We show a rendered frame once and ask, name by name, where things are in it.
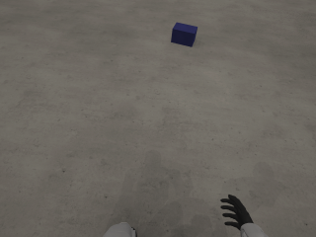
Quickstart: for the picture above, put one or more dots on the carton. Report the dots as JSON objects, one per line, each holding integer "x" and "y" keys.
{"x": 184, "y": 34}

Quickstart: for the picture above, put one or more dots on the left robot thigh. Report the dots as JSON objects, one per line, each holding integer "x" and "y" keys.
{"x": 120, "y": 230}

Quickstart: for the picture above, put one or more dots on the right robot forearm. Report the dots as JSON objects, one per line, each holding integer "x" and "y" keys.
{"x": 252, "y": 230}

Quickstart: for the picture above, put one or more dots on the robot right hand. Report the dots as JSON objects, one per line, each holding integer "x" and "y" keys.
{"x": 242, "y": 216}

